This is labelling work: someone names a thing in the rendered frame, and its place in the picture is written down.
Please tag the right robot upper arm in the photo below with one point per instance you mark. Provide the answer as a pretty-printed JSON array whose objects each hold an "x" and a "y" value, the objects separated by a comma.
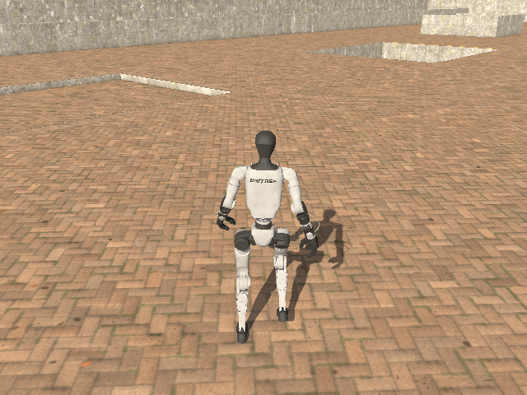
[{"x": 294, "y": 188}]

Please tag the left robot upper arm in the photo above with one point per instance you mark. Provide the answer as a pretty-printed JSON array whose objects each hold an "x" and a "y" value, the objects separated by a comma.
[{"x": 233, "y": 186}]

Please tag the humanoid robot torso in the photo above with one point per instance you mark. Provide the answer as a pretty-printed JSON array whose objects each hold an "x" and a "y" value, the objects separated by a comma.
[{"x": 263, "y": 198}]

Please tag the robot right hand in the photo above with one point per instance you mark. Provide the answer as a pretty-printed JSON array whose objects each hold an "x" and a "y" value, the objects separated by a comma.
[{"x": 313, "y": 245}]

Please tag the left robot forearm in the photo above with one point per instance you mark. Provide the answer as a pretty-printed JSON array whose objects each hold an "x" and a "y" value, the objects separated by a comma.
[{"x": 223, "y": 212}]

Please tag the robot left hand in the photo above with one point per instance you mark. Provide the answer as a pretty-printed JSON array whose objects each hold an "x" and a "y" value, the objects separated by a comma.
[{"x": 224, "y": 227}]

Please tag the right robot forearm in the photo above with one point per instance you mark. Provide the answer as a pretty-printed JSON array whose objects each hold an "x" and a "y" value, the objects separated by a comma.
[{"x": 305, "y": 222}]

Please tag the robot head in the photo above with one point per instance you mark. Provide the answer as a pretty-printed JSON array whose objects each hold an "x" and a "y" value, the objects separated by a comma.
[{"x": 265, "y": 142}]

